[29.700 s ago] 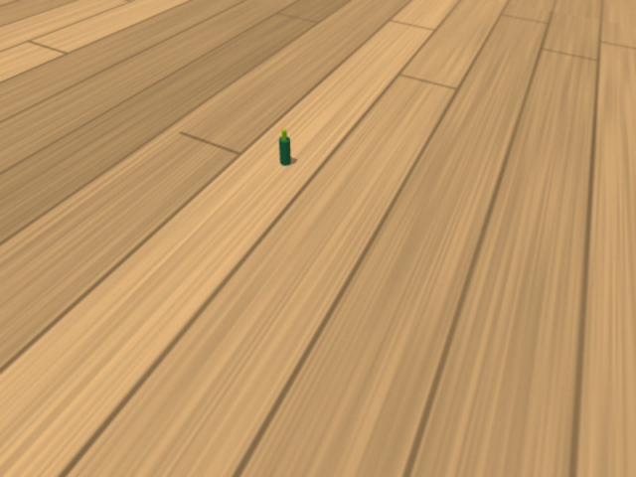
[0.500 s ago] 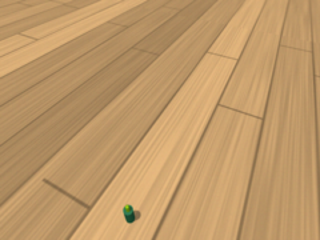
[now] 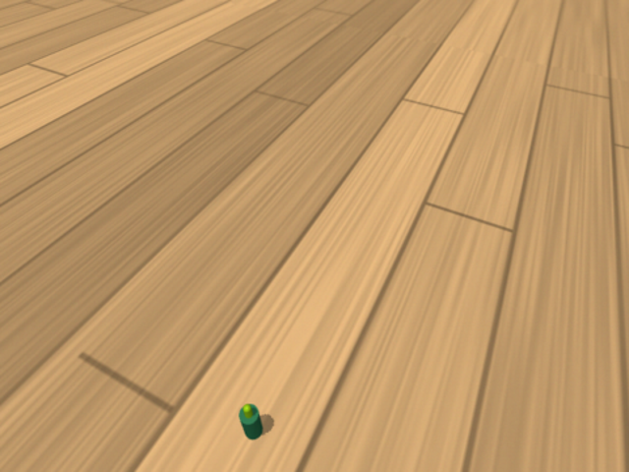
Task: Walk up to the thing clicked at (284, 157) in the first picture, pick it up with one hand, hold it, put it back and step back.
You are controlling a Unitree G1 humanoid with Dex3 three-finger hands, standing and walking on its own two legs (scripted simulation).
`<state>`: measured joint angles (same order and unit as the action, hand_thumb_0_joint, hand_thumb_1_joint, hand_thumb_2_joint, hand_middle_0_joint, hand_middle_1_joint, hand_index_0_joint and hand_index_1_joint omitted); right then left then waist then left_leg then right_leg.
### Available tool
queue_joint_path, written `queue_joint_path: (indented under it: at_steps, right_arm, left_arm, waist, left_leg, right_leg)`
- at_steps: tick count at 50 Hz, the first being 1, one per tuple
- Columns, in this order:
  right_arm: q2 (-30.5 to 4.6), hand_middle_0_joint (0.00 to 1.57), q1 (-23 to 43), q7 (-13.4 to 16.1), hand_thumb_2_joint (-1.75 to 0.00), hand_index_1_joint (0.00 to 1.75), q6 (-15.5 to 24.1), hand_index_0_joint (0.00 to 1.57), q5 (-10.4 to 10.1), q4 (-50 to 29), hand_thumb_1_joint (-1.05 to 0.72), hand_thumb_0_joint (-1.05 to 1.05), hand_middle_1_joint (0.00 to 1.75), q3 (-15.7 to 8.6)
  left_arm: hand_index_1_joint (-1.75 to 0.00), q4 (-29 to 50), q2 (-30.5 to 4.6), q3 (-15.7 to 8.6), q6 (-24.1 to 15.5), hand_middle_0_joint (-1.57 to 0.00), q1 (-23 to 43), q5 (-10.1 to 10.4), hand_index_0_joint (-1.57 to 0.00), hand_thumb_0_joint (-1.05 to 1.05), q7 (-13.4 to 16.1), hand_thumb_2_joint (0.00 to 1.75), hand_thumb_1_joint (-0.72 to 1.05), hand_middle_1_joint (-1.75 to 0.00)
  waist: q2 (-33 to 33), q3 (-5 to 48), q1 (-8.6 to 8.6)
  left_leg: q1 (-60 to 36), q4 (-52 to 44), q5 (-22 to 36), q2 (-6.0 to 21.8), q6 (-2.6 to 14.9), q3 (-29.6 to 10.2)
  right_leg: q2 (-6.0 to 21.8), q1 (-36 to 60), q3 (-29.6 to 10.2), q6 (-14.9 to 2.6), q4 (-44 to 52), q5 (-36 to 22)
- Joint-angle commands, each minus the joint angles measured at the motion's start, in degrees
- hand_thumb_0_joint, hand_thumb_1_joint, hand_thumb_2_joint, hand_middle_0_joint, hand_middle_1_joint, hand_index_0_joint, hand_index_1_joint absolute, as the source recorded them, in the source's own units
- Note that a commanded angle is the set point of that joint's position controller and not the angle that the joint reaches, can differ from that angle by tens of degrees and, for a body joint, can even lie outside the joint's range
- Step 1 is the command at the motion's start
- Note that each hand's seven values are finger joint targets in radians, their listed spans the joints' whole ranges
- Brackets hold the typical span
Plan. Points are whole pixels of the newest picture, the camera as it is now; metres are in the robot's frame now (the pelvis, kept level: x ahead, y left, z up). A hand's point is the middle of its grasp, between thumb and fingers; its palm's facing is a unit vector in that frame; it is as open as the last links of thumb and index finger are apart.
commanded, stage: stand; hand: left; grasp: from the side
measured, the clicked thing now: (250, 419) +0.41 +0.17 -0.68
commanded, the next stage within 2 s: step back in 0.60 s
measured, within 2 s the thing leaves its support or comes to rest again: neither
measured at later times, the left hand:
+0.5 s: hand out of the picture +0.07 +0.24 -0.16, palm faces -0.02 -0.94 -0.34, open 7.4 cm
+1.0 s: hand out of the picture +0.11 +0.31 -0.19, palm faces +0.00 -0.93 -0.37, open 7.4 cm
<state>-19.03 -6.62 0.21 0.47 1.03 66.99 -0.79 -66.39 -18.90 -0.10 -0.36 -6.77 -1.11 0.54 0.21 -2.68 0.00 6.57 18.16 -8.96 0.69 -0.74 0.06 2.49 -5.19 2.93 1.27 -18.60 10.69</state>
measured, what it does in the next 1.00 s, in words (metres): steps on the spot: left foot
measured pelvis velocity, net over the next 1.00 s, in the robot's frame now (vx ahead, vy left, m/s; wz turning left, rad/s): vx -0.05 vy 0.05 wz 0.03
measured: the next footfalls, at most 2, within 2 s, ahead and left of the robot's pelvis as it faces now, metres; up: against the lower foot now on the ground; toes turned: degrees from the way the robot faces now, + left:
left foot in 0.92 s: -0.01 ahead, +0.14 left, +0.00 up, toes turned +0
right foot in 1.36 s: -0.10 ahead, -0.07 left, +0.00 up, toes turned -1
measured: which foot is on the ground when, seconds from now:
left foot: down 0.00-0.74, up 0.76-0.90, down 0.92-1.00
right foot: down 0.00-0.92, up 0.94-1.00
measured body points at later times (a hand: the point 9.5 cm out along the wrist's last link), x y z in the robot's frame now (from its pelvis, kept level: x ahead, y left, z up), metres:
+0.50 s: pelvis +0.01 +0.00 +0.00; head +0.01 -0.01 +0.45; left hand +0.07 +0.29 -0.14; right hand +0.07 -0.30 -0.14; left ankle +0.01 +0.13 -0.75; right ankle +0.00 -0.13 -0.75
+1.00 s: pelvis -0.05 +0.05 -0.03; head +0.02 +0.07 +0.41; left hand +0.10 +0.36 -0.16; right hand +0.02 -0.28 -0.14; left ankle -0.05 +0.14 -0.75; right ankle -0.03 -0.12 -0.71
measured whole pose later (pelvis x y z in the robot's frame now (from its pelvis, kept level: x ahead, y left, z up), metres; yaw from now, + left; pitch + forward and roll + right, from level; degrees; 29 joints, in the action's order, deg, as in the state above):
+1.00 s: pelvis -0.05 +0.05 -0.03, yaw +1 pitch -1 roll -1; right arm -21.7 -8.3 -0.7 -1.7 1.5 55.0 -3.5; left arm -51.7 -23.3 -4.1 3.8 0.7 -0.6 1.9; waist -3.0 -11.4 1.7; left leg 17.7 40.2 -21.3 -2.4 2.9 -0.8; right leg -1.4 -24.9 -7.5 -1.1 -54.4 30.9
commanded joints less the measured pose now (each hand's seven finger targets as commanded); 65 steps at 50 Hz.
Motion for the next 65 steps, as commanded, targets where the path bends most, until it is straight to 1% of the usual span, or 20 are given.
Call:
queue_joint_path:
  at_steps: [1, 9, 29, 30, 33, 35, 38, 39, 42, 44, 45, 46, 47, 48, 51, 54, 56, 59, 61, 65]
  right_arm:
    - [-11.33, 0.20, 2.27, 0.63, -0.90, 0.30, 0.99, 0.20, -0.14, -3.52, -0.90, 0.00, 0.30, -1.69]
    - [-11.77, 0.20, 2.12, 0.54, -0.90, 0.30, 0.77, 0.20, -0.19, -3.48, -0.90, 0.00, 0.30, -1.61]
    - [-11.84, 0.20, 2.74, 0.59, -0.90, 0.30, 1.07, 0.20, -0.26, -3.85, -0.90, 0.00, 0.30, -1.44]
    - [-15.39, 0.20, 4.13, 0.12, -0.90, 0.30, 0.11, 0.20, -0.77, -5.80, -0.90, 0.00, 0.30, -2.73]
    - [-13.96, 0.20, 2.35, 0.03, -0.90, 0.30, -0.68, 0.20, -1.53, -8.57, -0.90, 0.00, 0.30, -3.36]
    - [-13.36, 0.20, 1.43, -0.01, -0.90, 0.30, -1.41, 0.20, -1.56, -10.05, -0.90, 0.00, 0.30, -3.77]
    - [-12.96, 0.20, -0.51, -0.44, -0.90, 0.30, -3.13, 0.20, -0.94, -12.38, -0.90, 0.00, 0.30, -4.53]
    - [-12.89, 0.20, -2.60, -0.66, -0.90, 0.30, -3.55, 0.20, -0.93, -13.03, -0.90, 0.00, 0.30, -4.60]
    - [-13.35, 0.20, -4.91, -0.75, -0.90, 0.30, -3.13, 0.20, -1.28, -13.78, -0.90, 0.00, 0.30, -5.08]
    - [-12.98, 0.20, -7.13, -0.60, -0.90, 0.30, -2.20, 0.20, -0.38, -13.51, -0.90, 0.00, 0.30, -5.18]
    - [-14.48, 0.20, -6.21, -0.36, -0.90, 0.30, -1.67, 0.20, 0.61, -14.07, -0.90, 0.00, 0.30, -5.70]
    - [-19.52, 0.20, -4.65, -0.17, -0.90, 0.30, -1.03, 0.20, 1.78, -15.38, -0.90, 0.00, 0.30, -6.75]
    - [-22.73, 0.20, -4.43, -0.15, -0.90, 0.30, -0.80, 0.20, 0.78, -16.32, -0.90, 0.00, 0.30, -7.30]
    - [-22.92, 0.20, -3.30, 0.11, -0.90, 0.30, -0.75, 0.20, 0.52, -17.00, -0.90, 0.00, 0.30, -7.37]
    - [-17.30, 0.20, 1.93, 1.55, -0.90, 0.30, -0.70, 0.20, 0.96, -18.89, -0.90, 0.00, 0.30, -6.12]
    - [-15.20, 0.20, -1.66, 2.17, -0.90, 0.30, -0.60, 0.20, 0.48, -19.54, -0.90, 0.00, 0.30, -6.03]
    - [-15.10, 0.20, -4.70, 2.35, -0.90, 0.30, -0.64, 0.20, 0.29, -19.58, -0.90, 0.00, 0.30, -6.16]
    - [-15.90, 0.20, -5.22, 2.35, -0.90, 0.30, -0.73, 0.20, 0.08, -20.16, -0.90, 0.00, 0.30, -6.15]
    - [-16.50, 0.20, -3.61, 2.22, -0.90, 0.30, -0.82, 0.20, 0.07, -21.33, -0.90, 0.00, 0.30, -6.23]
    - [-17.55, 0.20, -0.48, 1.77, -0.90, 0.30, -1.10, 0.20, -0.10, -22.20, -0.90, 0.00, 0.30, -6.15]
  left_arm:
    - [-0.30, 3.35, -11.72, -2.21, -1.48, -0.20, 2.09, 0.20, -0.20, 0.00, 0.60, 0.90, 0.90, -0.30]
    - [-0.30, 3.18, -11.74, -2.26, -1.34, -0.20, 1.96, 0.26, -0.20, 0.00, 0.48, 0.90, 0.90, -0.30]
    - [-0.30, 4.12, -12.16, -2.44, -1.34, -0.20, 1.98, 0.29, -0.20, 0.00, 0.35, 0.90, 0.90, -0.30]
    - [-0.30, 5.40, -16.67, -5.60, -0.83, -0.20, 1.94, 1.71, -0.20, 0.00, 0.44, 0.90, 0.90, -0.30]
    - [-0.30, 7.95, -15.89, -6.36, -0.30, -0.20, 0.85, 1.76, -0.20, 0.00, 0.78, 0.90, 0.90, -0.30]
    - [-0.30, 10.40, -16.21, -6.76, 0.22, -0.20, 2.59, 1.51, -0.20, 0.00, 0.68, 0.90, 0.90, -0.30]
    - [-0.30, 14.58, -17.83, -7.32, 0.70, -0.20, 6.43, 0.01, -0.20, 0.00, 0.88, 0.90, 0.90, -0.30]
    - [-0.30, 15.80, -18.61, -7.48, 0.69, -0.20, 7.92, -0.52, -0.20, 0.00, 1.02, 0.90, 0.90, -0.30]
    - [-0.30, 17.67, -16.97, -6.89, 0.97, -0.20, 9.85, -0.67, -0.20, 0.00, 1.19, 0.90, 0.90, -0.30]
    - [-0.30, 18.48, -16.54, -6.48, 1.75, -0.20, 9.17, -0.07, -0.20, 0.00, 1.03, 0.90, 0.90, -0.30]
    - [-0.30, 18.88, -14.49, -6.23, 2.49, -0.20, 7.31, 0.50, -0.20, 0.00, 0.84, 0.90, 0.90, -0.30]
    - [-0.30, 19.82, -11.01, -5.78, 2.94, -0.20, 5.50, 1.23, -0.20, 0.00, 1.01, 0.90, 0.90, -0.30]
    - [-0.30, 19.47, -12.03, -6.08, 3.34, -0.20, 5.47, 1.01, -0.20, 0.00, 1.76, 0.90, 0.90, -0.30]
    - [-0.30, 19.03, -12.53, -6.03, 3.39, -0.20, 5.84, 0.82, -0.20, 0.00, 2.35, 0.90, 0.90, -0.30]
    - [-0.30, 17.94, -13.33, -6.05, 3.35, -0.20, 1.37, 1.51, -0.20, 0.00, 2.43, 0.90, 0.90, -0.30]
    - [-0.30, 18.72, -13.71, -6.37, 2.81, -0.20, 0.64, 0.74, -0.20, 0.00, 1.96, 0.90, 0.90, -0.30]
    - [-0.30, 20.21, -13.27, -6.41, 2.47, -0.20, 2.66, 0.50, -0.20, 0.00, 1.69, 0.90, 0.90, -0.30]
    - [-0.30, 20.76, -12.63, -6.60, 2.34, -0.20, 1.52, 0.50, -0.20, 0.00, 1.46, 0.90, 0.90, -0.30]
    - [-0.30, 20.58, -12.63, -6.92, 2.29, -0.20, -0.57, 0.32, -0.20, 0.00, 1.21, 0.90, 0.90, -0.30]
    - [-0.30, 19.33, -12.31, -7.28, 1.90, -0.20, -4.81, -0.12, -0.20, 0.00, 0.34, 0.90, 0.90, -0.30]
  waist:
    - [-0.51, 3.72, -0.17]
    - [0.40, 1.84, 0.12]
    - [0.01, 3.45, -0.14]
    - [-0.02, -2.58, -0.18]
    - [-1.21, 4.86, 0.49]
    - [-3.61, 6.62, 0.99]
    - [-11.28, 5.19, 0.93]
    - [-11.91, 4.43, 1.96]
    - [-10.81, 3.75, 2.22]
    - [-8.16, 4.58, 2.91]
    - [0.19, 3.22, 1.91]
    - [12.40, 3.38, 0.57]
    - [10.48, 5.33, 1.64]
    - [11.28, 6.62, 2.41]
    - [8.66, 6.13, -1.41]
    - [6.50, 7.54, 0.42]
    - [5.84, 6.50, 2.49]
    - [7.08, 5.78, 3.16]
    - [7.39, 7.32, 2.48]
    - [6.64, 7.67, 0.33]
  left_leg:
    - [-0.40, -2.90, 8.15, 6.47, 1.32, -5.02]
    - [0.89, -3.57, 3.20, 6.25, 1.29, -5.04]
    - [-0.58, -3.10, 8.57, 6.83, 0.89, -5.01]
    - [4.20, 3.88, 17.97, 5.75, 2.99, -5.69]
    - [3.37, 11.63, 21.05, 4.43, 3.86, -3.43]
    - [4.48, 17.53, 14.07, 1.58, 3.38, -1.69]
    - [8.74, 35.16, -19.14, -3.39, 3.62, -2.39]
    - [9.47, 37.08, -21.77, -1.68, 4.15, -4.79]
    - [11.15, 30.64, -17.30, -1.15, 4.02, -3.43]
    - [8.73, 13.11, -3.35, -0.95, 3.52, -0.58]
    - [7.56, 6.29, 12.44, 2.96, 3.33, -6.25]
    - [2.34, 4.11, 28.95, 14.03, 7.42, -23.35]
    - [3.77, 5.66, 37.44, 17.47, 11.87, -24.99]
    - [3.82, 4.58, 34.05, 18.47, 12.96, -28.25]
    - [-0.82, 8.71, 31.02, 12.46, 10.86, -15.47]
    - [-8.17, 10.89, 32.86, 13.00, 13.31, -15.44]
    - [-10.10, 11.56, 34.88, 12.61, 12.52, -14.63]
    - [-8.92, 11.22, 33.80, 13.72, 13.52, -14.81]
    - [-6.38, 10.93, 28.42, 14.62, 14.50, -14.95]
    - [2.64, 10.42, 14.83, 14.28, 12.59, -14.39]
  right_leg:
    - [5.68, 0.42, -4.61, -1.74, 3.06, -5.96]
    - [5.60, -0.51, -4.95, -1.74, 3.91, -2.45]
    - [5.52, 0.43, -4.62, -1.93, 2.93, -6.54]
    - [5.06, -3.30, -5.58, -2.45, -2.00, -16.38]
    - [6.31, -0.80, -5.37, -5.52, -5.48, -22.56]
    - [9.69, -2.44, -8.41, -8.77, -4.67, -22.44]
    - [18.78, -9.21, -15.04, -16.18, -3.41, -22.77]
    - [20.02, -11.01, -15.02, -16.81, -4.50, -22.40]
    - [15.62, -9.41, -10.91, -13.54, -9.76, -22.25]
    - [11.34, -7.22, -7.51, -9.21, -17.27, -17.83]
    - [5.93, -9.64, -4.43, -6.41, -24.72, -9.63]
    - [-4.64, -20.41, -4.06, -3.61, -35.00, 13.25]
    - [-7.80, -20.15, -11.11, -3.21, -41.74, 27.79]
    - [-9.11, -20.87, -15.21, -3.31, -46.65, 28.91]
    - [-7.73, -25.05, -15.70, -3.01, -51.71, 20.02]
    - [-6.56, -25.54, -12.91, -0.78, -47.81, 19.50]
    - [-6.48, -25.76, -11.86, -0.14, -42.40, 19.64]
    - [-5.70, -23.09, -10.27, -0.42, -36.05, 18.65]
    - [-4.70, -19.45, -8.45, -0.96, -32.49, 17.88]
    - [-3.50, -10.03, -5.01, -2.94, -19.92, 12.54]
